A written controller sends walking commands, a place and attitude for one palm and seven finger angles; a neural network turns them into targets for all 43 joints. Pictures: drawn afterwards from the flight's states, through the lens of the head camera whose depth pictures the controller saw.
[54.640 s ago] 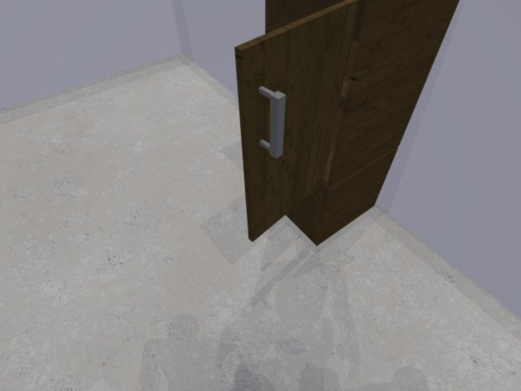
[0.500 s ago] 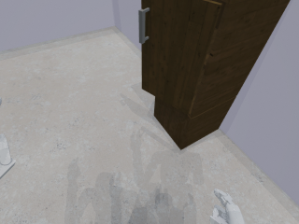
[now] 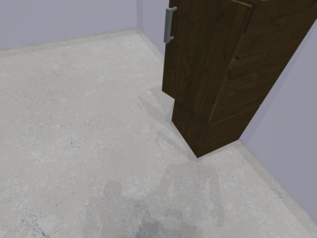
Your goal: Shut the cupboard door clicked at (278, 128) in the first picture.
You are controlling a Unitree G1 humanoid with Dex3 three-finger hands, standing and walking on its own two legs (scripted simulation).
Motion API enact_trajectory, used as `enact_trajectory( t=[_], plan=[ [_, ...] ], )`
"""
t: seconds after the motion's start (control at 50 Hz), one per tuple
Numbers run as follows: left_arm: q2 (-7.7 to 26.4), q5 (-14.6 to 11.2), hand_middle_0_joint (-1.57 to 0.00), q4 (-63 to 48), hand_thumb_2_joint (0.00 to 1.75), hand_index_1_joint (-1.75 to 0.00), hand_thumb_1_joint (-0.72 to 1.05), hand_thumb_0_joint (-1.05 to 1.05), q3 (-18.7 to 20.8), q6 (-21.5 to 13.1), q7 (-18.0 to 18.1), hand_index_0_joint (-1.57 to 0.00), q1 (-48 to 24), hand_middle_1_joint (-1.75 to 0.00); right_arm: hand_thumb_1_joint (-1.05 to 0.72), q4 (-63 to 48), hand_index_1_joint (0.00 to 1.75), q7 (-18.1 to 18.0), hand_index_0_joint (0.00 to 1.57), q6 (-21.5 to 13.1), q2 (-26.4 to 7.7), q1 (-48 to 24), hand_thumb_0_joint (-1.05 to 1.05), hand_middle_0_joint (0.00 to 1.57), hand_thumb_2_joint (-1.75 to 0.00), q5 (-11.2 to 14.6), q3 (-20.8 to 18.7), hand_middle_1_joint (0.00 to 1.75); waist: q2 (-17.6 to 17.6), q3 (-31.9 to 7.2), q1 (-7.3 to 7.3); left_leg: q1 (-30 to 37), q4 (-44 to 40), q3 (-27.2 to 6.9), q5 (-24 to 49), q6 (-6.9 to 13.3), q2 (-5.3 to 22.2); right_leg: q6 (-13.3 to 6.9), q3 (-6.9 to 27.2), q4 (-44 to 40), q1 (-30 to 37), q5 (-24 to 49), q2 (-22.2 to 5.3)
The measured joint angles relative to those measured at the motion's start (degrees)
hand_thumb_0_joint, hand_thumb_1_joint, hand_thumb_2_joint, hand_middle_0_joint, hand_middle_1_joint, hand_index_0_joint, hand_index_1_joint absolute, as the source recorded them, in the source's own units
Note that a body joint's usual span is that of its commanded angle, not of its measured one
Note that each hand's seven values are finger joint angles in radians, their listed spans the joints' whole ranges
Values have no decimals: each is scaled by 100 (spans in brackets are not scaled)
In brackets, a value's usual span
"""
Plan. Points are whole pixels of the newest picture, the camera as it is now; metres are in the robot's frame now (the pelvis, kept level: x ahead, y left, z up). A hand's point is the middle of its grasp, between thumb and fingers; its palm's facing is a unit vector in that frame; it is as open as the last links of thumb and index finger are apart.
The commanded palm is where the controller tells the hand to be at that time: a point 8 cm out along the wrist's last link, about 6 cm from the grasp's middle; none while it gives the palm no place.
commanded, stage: let the arm hang, fingers relaxed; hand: left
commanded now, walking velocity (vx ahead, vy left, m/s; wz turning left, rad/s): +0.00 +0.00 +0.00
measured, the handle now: (170, 25) +0.96 +0.00 +0.09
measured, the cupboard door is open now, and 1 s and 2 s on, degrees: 21 21 21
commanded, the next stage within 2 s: look to check the result in 0.66 s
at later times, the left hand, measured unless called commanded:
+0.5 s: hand out of the picture +0.02 +0.20 -0.17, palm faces -0.01 -0.98 -0.20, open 7.4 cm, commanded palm none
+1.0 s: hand out of the picture +0.05 +0.22 -0.16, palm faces -0.02 -0.97 -0.26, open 7.4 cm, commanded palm none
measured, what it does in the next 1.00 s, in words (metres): stands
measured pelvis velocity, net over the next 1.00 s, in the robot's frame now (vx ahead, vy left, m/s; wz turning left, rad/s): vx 0.03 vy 0.02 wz -0.05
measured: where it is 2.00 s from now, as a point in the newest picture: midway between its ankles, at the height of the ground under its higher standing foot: outside the picture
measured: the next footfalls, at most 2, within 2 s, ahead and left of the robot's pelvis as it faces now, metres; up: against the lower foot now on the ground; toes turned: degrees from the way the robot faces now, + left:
none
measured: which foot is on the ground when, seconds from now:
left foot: down 0.00-1.00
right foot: down 0.00-1.00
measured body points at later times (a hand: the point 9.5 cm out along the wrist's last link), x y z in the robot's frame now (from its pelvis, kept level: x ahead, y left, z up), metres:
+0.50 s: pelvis +0.01 +0.02 +0.01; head +0.00 +0.02 +0.46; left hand +0.02 +0.25 -0.15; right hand -0.02 -0.20 -0.15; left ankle +0.03 +0.12 -0.74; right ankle +0.03 -0.10 -0.74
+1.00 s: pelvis +0.03 +0.02 +0.01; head +0.03 +0.01 +0.46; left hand +0.05 +0.27 -0.14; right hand +0.03 -0.22 -0.15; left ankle +0.03 +0.12 -0.74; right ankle +0.03 -0.10 -0.74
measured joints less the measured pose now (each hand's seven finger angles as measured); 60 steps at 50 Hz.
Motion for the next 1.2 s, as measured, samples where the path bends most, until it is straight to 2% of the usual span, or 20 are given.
enact_trajectory(
  t=[0.1,0.2,0.6,0.9,1.2],
  plan=[
    [55,5,-20,561,90,-30,94,-1,41,-16,3,-21,204,-30,-90,239,30,-25,20,-18,100,152,1,20,-90,25,-64,30,254,-98,-10,132,-174,94,67,44,-6,35,90,-210,115,119,5],
    [55,-5,-20,903,90,-30,92,0,75,-50,36,-20,291,-30,-90,450,30,-41,20,-75,191,236,1,20,-90,48,-77,30,349,-162,-15,245,-283,193,91,90,-34,83,188,-283,178,158,-20],
    [-333,1,-20,1173,90,-30,90,1,16,-204,43,-20,-38,-30,-90,775,30,-111,20,-249,214,76,1,20,-90,81,-114,30,139,-194,-23,512,-629,348,164,196,-171,208,343,-438,316,189,-140],
    [-63,-6,-20,1271,90,-30,90,1,46,-240,42,-20,-135,-30,-90,802,30,-104,20,-271,52,-209,1,20,-90,101,-118,30,209,-105,-6,677,-754,356,128,179,-163,207,353,-561,475,154,-123],
    [218,-17,-20,1264,90,-30,90,1,50,-287,-9,-20,-464,-30,-90,876,30,-71,20,-286,-286,-498,1,20,-90,100,-127,30,203,-78,-15,860,-950,330,151,136,-145,177,327,-744,658,159,-92]
  ],
)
